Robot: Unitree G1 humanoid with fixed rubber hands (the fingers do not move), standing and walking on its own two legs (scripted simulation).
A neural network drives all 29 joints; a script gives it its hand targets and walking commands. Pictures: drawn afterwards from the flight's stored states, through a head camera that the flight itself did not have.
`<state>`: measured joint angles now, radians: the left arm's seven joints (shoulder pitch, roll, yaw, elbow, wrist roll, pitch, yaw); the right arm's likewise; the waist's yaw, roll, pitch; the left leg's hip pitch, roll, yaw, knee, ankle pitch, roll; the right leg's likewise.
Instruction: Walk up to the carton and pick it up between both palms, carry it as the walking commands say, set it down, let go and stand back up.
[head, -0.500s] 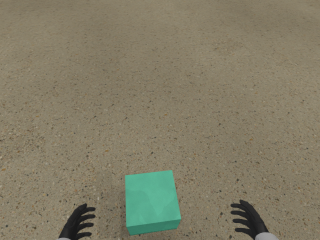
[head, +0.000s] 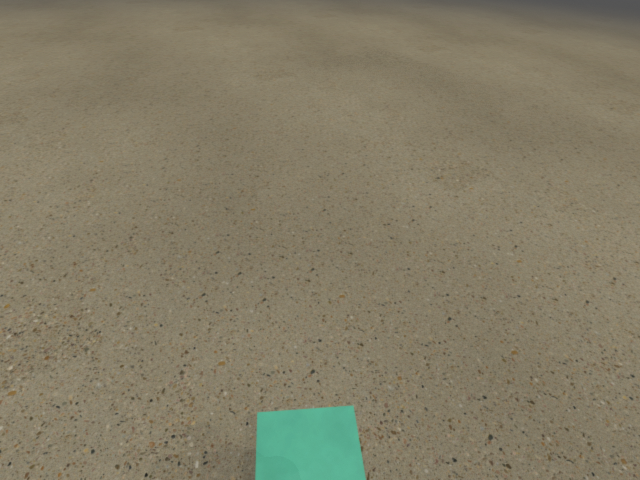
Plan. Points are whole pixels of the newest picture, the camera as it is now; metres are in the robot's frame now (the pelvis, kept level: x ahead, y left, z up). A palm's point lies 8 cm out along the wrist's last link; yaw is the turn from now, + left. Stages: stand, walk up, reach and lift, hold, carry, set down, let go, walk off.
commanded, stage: stand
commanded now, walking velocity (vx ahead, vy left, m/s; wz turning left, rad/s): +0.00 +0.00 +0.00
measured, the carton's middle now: (308, 476) +0.38 +0.02 -0.66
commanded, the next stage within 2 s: none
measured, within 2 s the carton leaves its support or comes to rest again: neither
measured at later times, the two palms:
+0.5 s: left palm out of the picture +0.06 +0.29 -0.10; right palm out of the picture +0.05 -0.27 -0.09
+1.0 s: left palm out of the picture -0.01 +0.29 -0.12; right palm out of the picture +0.00 -0.28 -0.10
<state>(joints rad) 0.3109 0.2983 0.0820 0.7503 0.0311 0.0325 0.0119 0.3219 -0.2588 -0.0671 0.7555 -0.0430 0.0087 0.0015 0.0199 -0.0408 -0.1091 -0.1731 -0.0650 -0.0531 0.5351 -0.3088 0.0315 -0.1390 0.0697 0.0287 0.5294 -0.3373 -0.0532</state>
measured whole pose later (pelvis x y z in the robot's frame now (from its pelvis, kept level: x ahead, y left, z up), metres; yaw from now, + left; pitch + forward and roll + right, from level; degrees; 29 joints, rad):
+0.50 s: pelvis -0.02 +0.01 +0.01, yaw -1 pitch -3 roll +0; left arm 0.26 0.29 0.04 0.93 0.03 -0.03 0.01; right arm 0.27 -0.28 -0.06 0.93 -0.04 -0.04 -0.01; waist 0.01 -0.03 -0.11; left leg -0.16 -0.08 -0.04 0.42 -0.21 0.05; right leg -0.14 0.05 0.05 0.44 -0.25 -0.03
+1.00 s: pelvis -0.05 +0.01 +0.01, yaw +0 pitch -4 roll +0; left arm 0.25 0.31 0.02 1.07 0.02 -0.03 0.00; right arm 0.26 -0.30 -0.04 1.06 -0.03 -0.04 0.00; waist 0.01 -0.02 -0.06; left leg -0.16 -0.07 -0.05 0.37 -0.14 0.04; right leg -0.14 0.05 0.03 0.40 -0.19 -0.04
